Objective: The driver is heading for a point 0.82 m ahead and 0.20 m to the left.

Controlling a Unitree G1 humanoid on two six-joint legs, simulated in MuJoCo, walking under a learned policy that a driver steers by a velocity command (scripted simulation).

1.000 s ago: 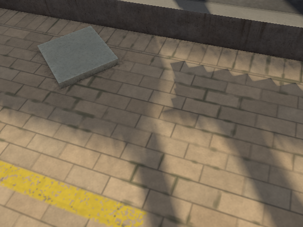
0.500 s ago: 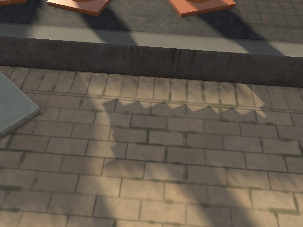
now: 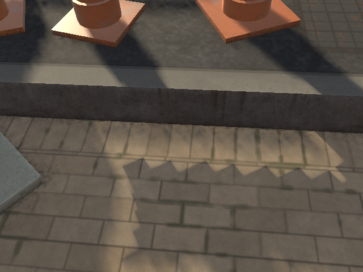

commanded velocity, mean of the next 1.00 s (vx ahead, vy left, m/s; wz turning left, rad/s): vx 0.16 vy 0.00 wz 0.08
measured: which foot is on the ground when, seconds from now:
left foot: up 0.00-0.18, down 0.20-1.00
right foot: down 0.00-0.22, up 0.24-0.48, down 0.50-0.86, up 0.88-1.00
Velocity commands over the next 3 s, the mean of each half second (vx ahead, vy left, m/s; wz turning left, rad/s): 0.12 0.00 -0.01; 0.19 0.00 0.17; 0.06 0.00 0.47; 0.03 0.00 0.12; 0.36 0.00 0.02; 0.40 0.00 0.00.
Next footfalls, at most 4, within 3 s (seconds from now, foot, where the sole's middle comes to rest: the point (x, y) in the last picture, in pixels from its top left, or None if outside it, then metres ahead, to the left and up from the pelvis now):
0.20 left None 0.23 0.11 -0.79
0.50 right None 0.15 -0.11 -0.79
1.28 right None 0.40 -0.03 -0.79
1.68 left None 0.26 0.13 -0.79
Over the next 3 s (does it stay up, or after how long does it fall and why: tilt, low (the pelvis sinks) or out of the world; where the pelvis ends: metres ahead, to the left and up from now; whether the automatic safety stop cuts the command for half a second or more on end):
stays up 0.68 0.21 0.00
